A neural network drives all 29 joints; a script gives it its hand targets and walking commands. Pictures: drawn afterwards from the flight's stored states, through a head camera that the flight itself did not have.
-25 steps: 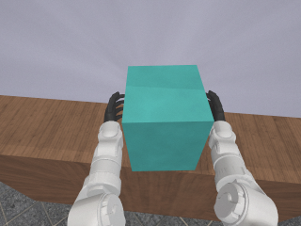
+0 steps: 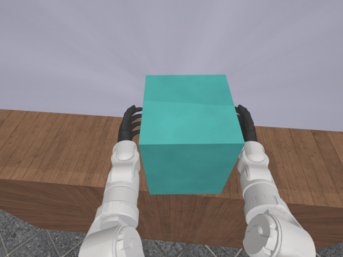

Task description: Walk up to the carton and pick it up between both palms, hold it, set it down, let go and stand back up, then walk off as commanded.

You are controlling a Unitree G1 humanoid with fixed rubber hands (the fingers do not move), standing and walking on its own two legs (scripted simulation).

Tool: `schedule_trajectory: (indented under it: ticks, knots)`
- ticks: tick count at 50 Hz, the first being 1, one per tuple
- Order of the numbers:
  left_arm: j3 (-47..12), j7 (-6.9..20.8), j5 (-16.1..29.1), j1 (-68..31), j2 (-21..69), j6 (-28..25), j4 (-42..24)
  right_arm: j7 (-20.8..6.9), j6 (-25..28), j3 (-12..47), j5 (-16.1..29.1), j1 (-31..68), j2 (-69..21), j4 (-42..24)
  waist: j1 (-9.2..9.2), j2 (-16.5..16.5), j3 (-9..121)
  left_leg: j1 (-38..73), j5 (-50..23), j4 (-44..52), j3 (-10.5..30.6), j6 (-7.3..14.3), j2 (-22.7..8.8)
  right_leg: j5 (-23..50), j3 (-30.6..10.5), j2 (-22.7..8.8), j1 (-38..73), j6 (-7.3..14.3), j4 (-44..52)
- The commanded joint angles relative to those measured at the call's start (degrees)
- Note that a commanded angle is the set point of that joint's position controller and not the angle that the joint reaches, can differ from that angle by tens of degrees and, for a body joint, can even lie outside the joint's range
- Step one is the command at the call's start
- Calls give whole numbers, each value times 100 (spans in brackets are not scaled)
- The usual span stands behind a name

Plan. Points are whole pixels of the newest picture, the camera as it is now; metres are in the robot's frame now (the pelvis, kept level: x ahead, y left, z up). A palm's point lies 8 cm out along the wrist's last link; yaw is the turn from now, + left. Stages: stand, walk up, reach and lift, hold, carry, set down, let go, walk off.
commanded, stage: set down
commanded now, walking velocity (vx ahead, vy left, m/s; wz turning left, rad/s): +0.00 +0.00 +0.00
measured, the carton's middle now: (185, 137) +0.43 +0.00 +0.02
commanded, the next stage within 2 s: none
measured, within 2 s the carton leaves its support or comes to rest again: neither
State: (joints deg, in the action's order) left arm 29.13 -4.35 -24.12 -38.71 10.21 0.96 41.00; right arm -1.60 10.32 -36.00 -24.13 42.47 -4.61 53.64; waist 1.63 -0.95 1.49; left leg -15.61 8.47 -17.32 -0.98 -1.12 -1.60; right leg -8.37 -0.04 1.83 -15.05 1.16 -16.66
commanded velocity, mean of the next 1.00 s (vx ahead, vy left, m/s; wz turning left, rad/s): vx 0.00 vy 0.00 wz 0.00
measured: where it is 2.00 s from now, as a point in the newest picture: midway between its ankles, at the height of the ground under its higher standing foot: outside the picture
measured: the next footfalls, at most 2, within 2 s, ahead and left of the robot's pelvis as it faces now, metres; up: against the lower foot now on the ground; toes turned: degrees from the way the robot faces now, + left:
none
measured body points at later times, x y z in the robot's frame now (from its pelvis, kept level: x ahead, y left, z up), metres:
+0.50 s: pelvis +0.01 +0.00 +0.00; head +0.05 +0.01 +0.45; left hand +0.40 +0.15 +0.06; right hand +0.42 -0.14 +0.06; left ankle -0.01 +0.13 -0.75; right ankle -0.01 -0.10 -0.75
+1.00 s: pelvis -0.01 +0.00 -0.01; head +0.06 +0.01 +0.43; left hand +0.42 +0.16 +0.04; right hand +0.44 -0.15 +0.04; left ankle +0.00 +0.13 -0.75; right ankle -0.01 -0.10 -0.75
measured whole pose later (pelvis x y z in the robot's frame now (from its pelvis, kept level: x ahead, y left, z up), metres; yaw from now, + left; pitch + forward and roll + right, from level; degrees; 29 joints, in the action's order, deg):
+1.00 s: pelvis -0.01 +0.00 -0.01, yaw -1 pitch +17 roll -1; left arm 6.4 -13.1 0.5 -49.1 -2.2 -6.3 64.4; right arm 3.6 7.0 -3.4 10.9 51.4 10.1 71.1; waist 3.2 -0.4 9.5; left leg -33.0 11.0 -27.3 -0.9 -1.3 -2.8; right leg -9.1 0.2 2.9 -31.1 1.5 -23.4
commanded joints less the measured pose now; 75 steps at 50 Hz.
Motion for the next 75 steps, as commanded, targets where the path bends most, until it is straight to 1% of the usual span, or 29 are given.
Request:
schedule_trajectory:
  ticks: [1, 3, 4, 6, 7, 11, 13, 18, 23, 27, 28, 31, 34, 35, 38, 41, 46, 49, 51, 54, 55, 57, 58, 59, 62, 66, 70, 74, 75]
  knots:
    - [-1396, 312, -46, -2915, 2328, -226, -279, -659, 366, 1413, -201, 2700, -2342, -254, -30, 4, 3171, 1105, -1898, -176, -597, -40, 10, 2156, 597, -39, 1267, -340, -229]
    - [-1367, 308, -95, -2893, 2328, -213, -270, -666, 345, 1364, -230, 2652, -2307, -261, -36, 53, 3049, 1096, -1850, -170, -593, -49, 19, 2028, 604, -44, 1240, -324, -211]
    - [-1380, 321, -77, -2929, 2324, -214, -335, -664, 345, 1363, -250, 2638, -2303, -252, -67, 5, 3065, 1150, -1901, -180, -585, -45, 17, 2107, 608, -44, 1251, -342, -214]
    - [-1271, 341, -137, -2807, 2256, -208, -252, -661, 320, 1415, -270, 2601, -2351, -318, 9, -49, 2948, 1027, -1777, -150, -610, 3, 49, 2158, 565, -75, 1393, -368, -223]
    - [-1266, 362, -121, -2750, 2280, -204, -297, -658, 318, 1403, -271, 2527, -2355, -306, -43, -99, 2955, 1001, -1771, -146, -597, 16, 52, 2253, 561, -81, 1434, -377, -242]
    - [-1279, 376, -164, -2678, 2305, -238, -349, -657, 357, 1389, -313, 2479, -2412, -362, -52, -6, 2971, 942, -1834, -156, -621, 5, 64, 2321, 554, -75, 1472, -379, -290]
    - [-1216, 402, -150, -2561, 2253, -232, -297, -640, 340, 1450, -279, 2401, -2409, -428, -44, -88, 2886, 895, -1855, -146, -618, 32, 75, 2552, 523, -80, 1606, -417, -329]
    - [-1160, 415, -222, -2522, 2224, -203, -273, -658, 322, 1385, -318, 2385, -2384, -419, -45, -39, 2672, 882, -1634, -78, -603, 43, 64, 2164, 539, -64, 1501, -395, -279]
    - [-1179, 441, -220, -2334, 2220, -234, -397, -637, 330, 1483, -277, 2151, -2444, -394, -84, -99, 2712, 991, -1948, -152, -607, 48, 64, 2514, 537, -53, 1535, -431, -312]
    - [-1087, 426, -237, -2207, 1919, -187, -367, -608, 293, 1419, -198, 1997, -2069, -373, -73, -70, 2550, 938, -1860, -120, -626, 63, 82, 2437, 505, -46, 1575, -405, -326]
    - [-942, 380, -207, -2166, 1435, -170, -225, -579, 277, 1317, -142, 1917, -1508, -332, -32, -75, 2530, 964, -1834, -115, -656, 55, 90, 2363, 480, -17, 1554, -389, -307]
    - [-690, 19, 67, -2178, -69, -210, -320, -302, 277, 1167, 375, 1887, 280, -270, 50, -84, 2684, 971, -2016, -228, -701, -7, 110, 2369, 363, 53, 1493, -329, -328]
    - [-1131, -575, 841, -2407, -1320, -396, -459, 191, 320, 1825, 1522, 2180, 1732, -137, 98, -42, 3012, 611, -2051, -444, -635, -79, 107, 2378, 217, 108, 1353, -244, -391]
    - [-1374, -701, 1163, -2641, -1280, -428, -347, 311, 230, 2117, 1934, 2411, 1695, 14, 101, 10, 3046, 386, -1970, -520, -570, -76, 109, 2402, 141, 132, 1267, -220, -429]
    - [-1936, -854, 1880, -3081, -1175, -614, -39, 432, 82, 2672, 2734, 2851, 1508, 179, 147, -57, 3439, 71, -1760, -688, -455, -92, 83, 2194, 28, 70, 949, -210, -526]
    - [-2316, -898, 2350, -3214, -1346, -839, 505, 459, -20, 3081, 3245, 2987, 1599, 138, 172, -87, 4121, -18, -1736, -918, -333, -65, 12, 1881, 20, -5, 501, -161, -617]
    - [-2275, -925, 2407, -3410, -1718, -988, 1489, 510, -89, 3232, 3548, 3303, 2279, 719, 287, 194, 4487, -11, -1680, -1120, -152, -251, -23, 1463, 124, -14, -144, -28, -779]
    - [-2328, -890, 2514, -3484, -1785, -1163, 1447, 573, 89, 3235, 3584, 3444, 2568, 714, 140, 124, 4896, 224, -2202, -1356, -101, -354, -31, 1902, 172, 76, -211, -31, -866]
    - [-2426, -850, 2580, -3352, -1761, -1263, 1232, 590, 221, 3334, 3679, 3345, 2699, 781, 52, 114, 5205, 509, -2956, -1560, -60, -441, -47, 2552, 195, 154, -165, -74, -953]
    - [-2427, -782, 2496, -2744, -1724, -1312, 918, 578, 384, 3541, 3905, 2879, 2764, 967, 32, 126, 5238, 708, -3624, -1700, 22, -494, -66, 3216, 162, 189, 63, -92, -990]
    - [-2343, -745, 2395, -2326, -1656, -1267, 751, 565, 474, 3682, 4005, 2577, 2736, 975, 108, 97, 5191, 760, -3815, -1680, 15, -495, -54, 3538, 156, 219, 257, -125, -1018]
    - [-2402, -677, 2417, -2025, -1648, -1224, 534, 503, 492, 3790, 4179, 2349, 2848, 1086, 44, 54, 4822, 735, -3736, -1549, 58, -467, -78, 3568, 157, 227, 386, -150, -953]
    - [-2417, -644, 2414, -2032, -1703, -1190, 540, 475, 484, 3837, 4238, 2422, 2861, 1084, 60, -33, 4459, 525, -3300, -1446, 58, -407, -52, 3313, 128, 199, 481, -157, -877]
    - [-2464, -626, 2401, -1767, -1657, -1204, 288, 452, 516, 3905, 4297, 2183, 2838, 975, 29, 1, 4353, 522, -3217, -1387, 52, -400, -38, 3320, 124, 190, 573, -160, -866]
    - [-2720, -632, 2652, -1696, -1718, -1219, -89, 347, 443, 3907, 4404, 2142, 2827, 514, -52, -168, 3765, 402, -2311, -1162, 73, -262, -45, 2178, 107, 114, 392, -166, -678]
    - [-2761, -619, 2885, -1767, -2077, -1302, -34, 246, 349, 4088, 4484, 1932, 2655, 86, -1, -320, 3207, -12, -1399, -1064, 55, -107, 31, 1080, -61, -61, 260, -191, -591]
    - [-2941, -684, 3133, -1946, -2248, -1446, -245, 182, 262, 3990, 4430, 1760, 2482, -509, 11, -113, 3209, -392, -554, -930, 88, -20, 89, -22, -145, -189, 94, -137, -588]
    - [-3009, -739, 3270, -2180, -2393, -1470, -31, 168, 157, 3707, 4274, 1662, 2453, -513, -111, 224, 3419, -621, 80, -938, 100, -39, 125, -832, -135, -248, -224, -52, -634]
    - [-2964, -757, 3260, -2046, -2416, -1466, 4, 166, 159, 3699, 4220, 1559, 2471, -595, -57, 178, 3388, -584, 133, -957, 102, -30, 111, -940, -145, -240, -265, -54, -639]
